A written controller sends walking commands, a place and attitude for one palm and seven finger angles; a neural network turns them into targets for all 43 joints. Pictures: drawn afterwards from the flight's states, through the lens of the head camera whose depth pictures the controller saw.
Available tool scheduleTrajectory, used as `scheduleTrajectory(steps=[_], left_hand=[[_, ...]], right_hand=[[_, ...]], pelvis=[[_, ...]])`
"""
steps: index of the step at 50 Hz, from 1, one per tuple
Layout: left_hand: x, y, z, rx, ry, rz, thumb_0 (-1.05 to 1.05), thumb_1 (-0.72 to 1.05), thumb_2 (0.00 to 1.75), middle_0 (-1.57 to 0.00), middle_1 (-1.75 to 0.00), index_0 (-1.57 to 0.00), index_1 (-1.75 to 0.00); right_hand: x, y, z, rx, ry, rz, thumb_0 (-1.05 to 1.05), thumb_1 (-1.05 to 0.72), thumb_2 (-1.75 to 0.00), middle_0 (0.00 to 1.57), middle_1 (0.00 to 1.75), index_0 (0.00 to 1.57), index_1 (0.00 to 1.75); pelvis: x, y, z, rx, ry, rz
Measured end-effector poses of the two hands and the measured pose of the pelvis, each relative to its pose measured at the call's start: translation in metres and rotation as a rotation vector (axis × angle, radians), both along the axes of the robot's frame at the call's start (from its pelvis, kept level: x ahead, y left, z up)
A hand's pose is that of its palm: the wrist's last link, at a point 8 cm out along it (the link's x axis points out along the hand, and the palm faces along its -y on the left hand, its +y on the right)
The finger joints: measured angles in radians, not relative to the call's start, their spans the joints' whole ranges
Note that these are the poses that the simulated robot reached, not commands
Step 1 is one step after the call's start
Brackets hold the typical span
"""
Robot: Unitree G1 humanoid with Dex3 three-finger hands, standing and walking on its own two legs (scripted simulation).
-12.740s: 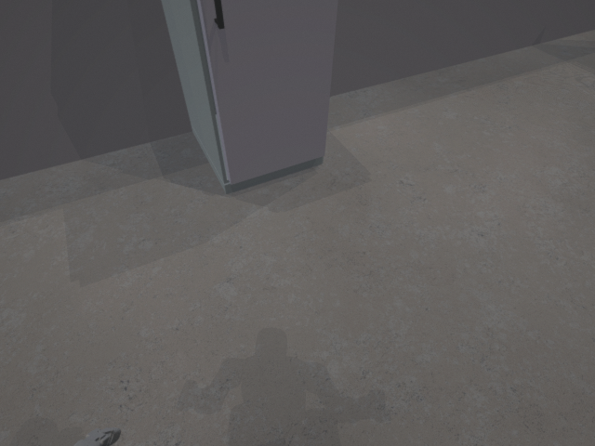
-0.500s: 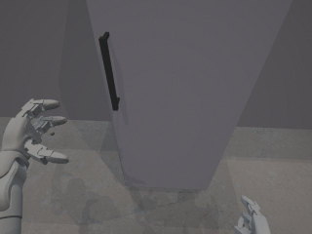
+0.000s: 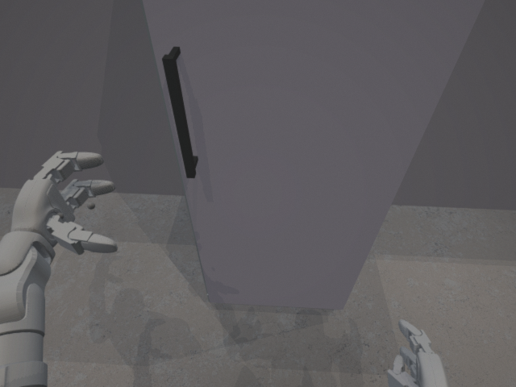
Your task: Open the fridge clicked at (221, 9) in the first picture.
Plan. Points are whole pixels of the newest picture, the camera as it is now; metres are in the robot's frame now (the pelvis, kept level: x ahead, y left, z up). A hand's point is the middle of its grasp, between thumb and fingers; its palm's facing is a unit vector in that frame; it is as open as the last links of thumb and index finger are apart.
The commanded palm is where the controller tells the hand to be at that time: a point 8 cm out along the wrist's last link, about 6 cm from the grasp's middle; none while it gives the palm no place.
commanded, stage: move the hooked fingers beside the handle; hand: left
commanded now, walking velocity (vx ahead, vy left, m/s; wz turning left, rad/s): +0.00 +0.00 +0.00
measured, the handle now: (184, 119) +0.53 +0.20 +0.16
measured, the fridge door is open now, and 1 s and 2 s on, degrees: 0 0 0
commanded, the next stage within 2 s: none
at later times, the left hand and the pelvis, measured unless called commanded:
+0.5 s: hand (115, 175) +0.37 +0.27 +0.15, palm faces +0.12 -0.99 +0.00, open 14.0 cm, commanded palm +0.34 +0.32 +0.15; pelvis +0.01 +0.01 +0.00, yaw -1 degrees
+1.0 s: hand (138, 155) +0.42 +0.26 +0.15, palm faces +0.11 -0.99 -0.01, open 14.0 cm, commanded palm +0.40 +0.31 +0.15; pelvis +0.01 +0.01 +0.00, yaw -1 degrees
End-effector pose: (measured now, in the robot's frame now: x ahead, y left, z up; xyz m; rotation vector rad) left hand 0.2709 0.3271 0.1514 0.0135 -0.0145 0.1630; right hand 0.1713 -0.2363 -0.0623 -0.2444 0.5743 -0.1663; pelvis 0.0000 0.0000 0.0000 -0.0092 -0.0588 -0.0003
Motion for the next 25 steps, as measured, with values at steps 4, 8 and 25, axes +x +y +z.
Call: scheduleTrajectory(steps=[4,8,25], left_hand=[[0.014,0.000,0.000,-0.006,0.000,-0.019,-0.02,-0.50,0.30,-0.30,-1.20,-0.30,-1.20],[0.026,0.002,-0.002,-0.014,0.015,-0.022,-0.02,-0.50,0.30,-0.30,-1.20,-0.30,-1.20],[0.071,-0.003,-0.005,-0.017,0.028,-0.039,-0.02,-0.50,0.30,-0.30,-1.20,-0.30,-1.20]], right_hand=[[-0.005,-0.004,-0.001,-0.005,0.016,-0.019,0.02,-0.90,-0.90,0.20,0.30,0.20,0.30],[-0.011,-0.007,-0.004,-0.007,0.040,-0.040,0.02,-0.90,-0.90,0.20,0.30,0.20,0.30],[-0.033,-0.006,-0.017,-0.004,0.149,-0.090,0.02,-0.90,-0.90,0.20,0.30,0.20,0.30]], pelvis=[[0.001,0.001,0.000,0.001,0.011,-0.004],[0.003,0.003,0.000,0.001,0.023,-0.009],[0.011,0.010,-0.001,-0.001,0.065,-0.018]])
